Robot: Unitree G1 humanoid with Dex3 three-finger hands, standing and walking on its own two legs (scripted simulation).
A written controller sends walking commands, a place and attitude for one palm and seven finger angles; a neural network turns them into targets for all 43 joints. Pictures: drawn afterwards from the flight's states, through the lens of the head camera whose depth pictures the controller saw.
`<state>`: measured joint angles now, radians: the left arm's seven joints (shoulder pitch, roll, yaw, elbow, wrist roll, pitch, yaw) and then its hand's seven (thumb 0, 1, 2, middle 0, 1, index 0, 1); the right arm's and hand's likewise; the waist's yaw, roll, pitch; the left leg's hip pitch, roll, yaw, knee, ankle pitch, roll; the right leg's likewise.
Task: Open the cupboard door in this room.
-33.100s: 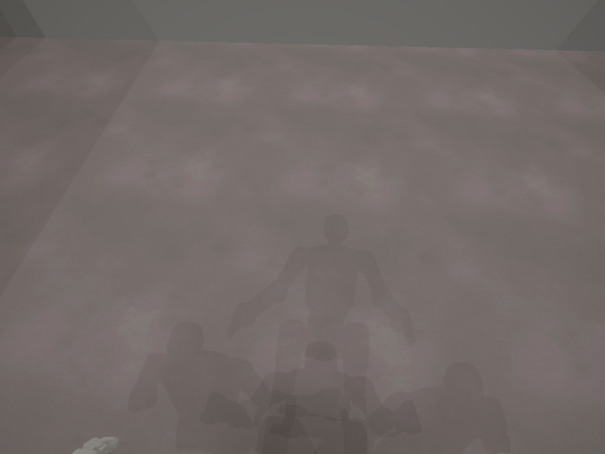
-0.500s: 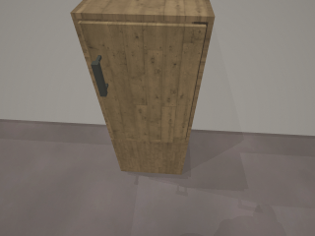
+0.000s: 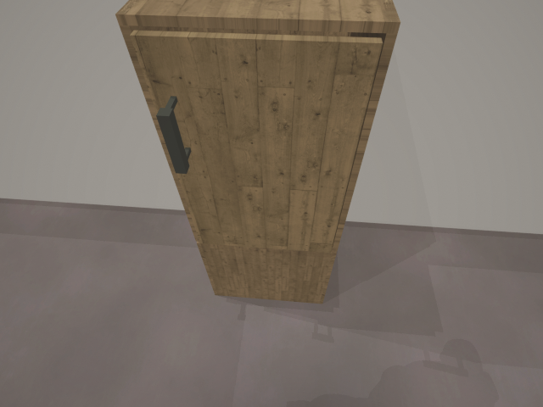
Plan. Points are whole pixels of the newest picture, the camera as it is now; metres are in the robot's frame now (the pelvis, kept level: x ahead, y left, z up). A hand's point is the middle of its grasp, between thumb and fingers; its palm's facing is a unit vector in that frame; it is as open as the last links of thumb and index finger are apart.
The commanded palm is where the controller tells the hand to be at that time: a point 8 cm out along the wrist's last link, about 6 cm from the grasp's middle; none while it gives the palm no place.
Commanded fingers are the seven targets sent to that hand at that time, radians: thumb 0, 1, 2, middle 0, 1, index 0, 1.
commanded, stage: come to a stop and stand still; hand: left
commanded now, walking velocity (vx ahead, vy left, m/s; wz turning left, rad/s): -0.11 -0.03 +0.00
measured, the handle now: (177, 135) +0.54 +0.21 +0.08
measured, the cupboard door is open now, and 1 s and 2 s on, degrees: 0 0 0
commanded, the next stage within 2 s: look again from close up in 0.68 s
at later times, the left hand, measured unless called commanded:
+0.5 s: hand out of the picture +0.00 +0.17 -0.16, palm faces +0.02 -0.97 -0.23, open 7.3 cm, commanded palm none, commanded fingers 0.00 0.90 0.90 -0.20 -0.30 -0.20 -0.30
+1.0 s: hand out of the picture -0.05 +0.14 -0.16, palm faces +0.02 -0.98 -0.19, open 7.3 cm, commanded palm none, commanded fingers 0.00 0.90 0.90 -0.20 -0.30 -0.20 -0.30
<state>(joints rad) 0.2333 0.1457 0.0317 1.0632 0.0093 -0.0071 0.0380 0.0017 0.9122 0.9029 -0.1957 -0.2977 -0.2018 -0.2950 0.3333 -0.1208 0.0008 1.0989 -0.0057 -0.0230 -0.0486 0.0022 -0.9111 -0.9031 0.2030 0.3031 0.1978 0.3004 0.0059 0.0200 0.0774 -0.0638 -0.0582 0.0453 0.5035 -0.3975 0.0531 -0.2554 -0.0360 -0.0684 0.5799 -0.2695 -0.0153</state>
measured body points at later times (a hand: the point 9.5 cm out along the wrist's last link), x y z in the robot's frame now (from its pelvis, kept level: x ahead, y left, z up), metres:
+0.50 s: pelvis -0.04 -0.02 +0.00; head -0.04 -0.03 +0.45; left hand +0.00 +0.22 -0.14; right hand +0.00 -0.24 -0.16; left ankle -0.09 +0.08 -0.73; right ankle +0.00 -0.11 -0.73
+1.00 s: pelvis -0.04 -0.03 +0.01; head -0.02 -0.04 +0.46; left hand -0.04 +0.19 -0.15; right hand -0.09 -0.23 -0.16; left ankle -0.09 +0.08 -0.73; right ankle +0.00 -0.11 -0.73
